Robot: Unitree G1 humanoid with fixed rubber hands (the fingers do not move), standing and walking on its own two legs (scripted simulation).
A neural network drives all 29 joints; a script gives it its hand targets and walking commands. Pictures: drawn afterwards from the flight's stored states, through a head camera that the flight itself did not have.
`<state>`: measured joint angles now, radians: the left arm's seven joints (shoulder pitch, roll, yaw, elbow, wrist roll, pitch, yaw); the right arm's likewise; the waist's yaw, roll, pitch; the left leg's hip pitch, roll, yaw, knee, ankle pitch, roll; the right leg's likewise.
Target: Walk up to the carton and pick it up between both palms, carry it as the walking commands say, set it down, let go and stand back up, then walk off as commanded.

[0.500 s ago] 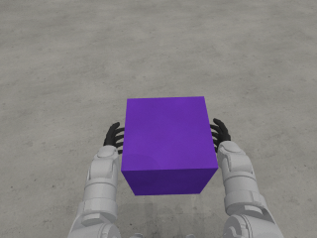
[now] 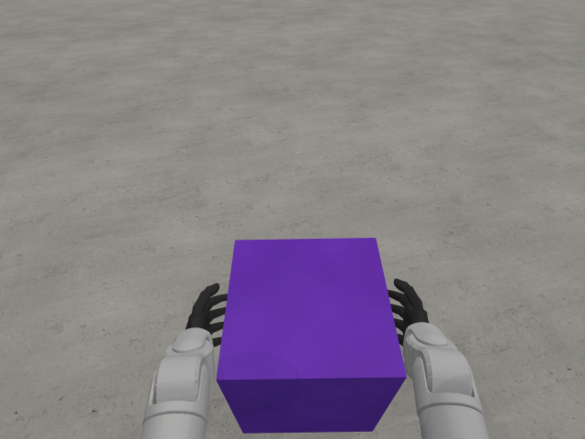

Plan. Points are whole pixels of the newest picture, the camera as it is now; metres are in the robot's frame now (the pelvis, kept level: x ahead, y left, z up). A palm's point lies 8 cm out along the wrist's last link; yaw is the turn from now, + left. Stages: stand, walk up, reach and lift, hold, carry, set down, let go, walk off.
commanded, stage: reach and lift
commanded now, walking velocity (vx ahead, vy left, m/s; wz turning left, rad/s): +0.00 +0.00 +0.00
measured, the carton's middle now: (306, 339) +0.30 +0.00 -0.04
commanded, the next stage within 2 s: hold in 1.26 s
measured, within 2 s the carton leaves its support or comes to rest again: neither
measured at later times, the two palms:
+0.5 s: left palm (196, 339) +0.26 +0.15 +0.04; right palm (421, 334) +0.27 -0.15 +0.04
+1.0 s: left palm (197, 336) +0.27 +0.15 +0.04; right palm (421, 338) +0.27 -0.15 +0.04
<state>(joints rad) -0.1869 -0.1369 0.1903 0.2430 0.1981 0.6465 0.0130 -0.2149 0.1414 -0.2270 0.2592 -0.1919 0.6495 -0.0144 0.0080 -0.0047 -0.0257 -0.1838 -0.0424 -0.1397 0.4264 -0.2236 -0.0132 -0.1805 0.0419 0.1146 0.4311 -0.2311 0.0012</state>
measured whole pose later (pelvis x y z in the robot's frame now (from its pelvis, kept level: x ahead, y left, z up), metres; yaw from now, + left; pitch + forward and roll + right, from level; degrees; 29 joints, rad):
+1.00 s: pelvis -0.01 +0.01 +0.00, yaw -1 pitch -6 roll +0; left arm -0.19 -0.14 0.16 0.18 0.21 0.75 0.02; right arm -0.21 0.14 -0.24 0.21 -0.19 0.73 0.00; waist 0.01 0.00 0.01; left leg -0.08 -0.04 -0.11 0.38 -0.20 0.00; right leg -0.08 0.04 0.13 0.38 -0.20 0.01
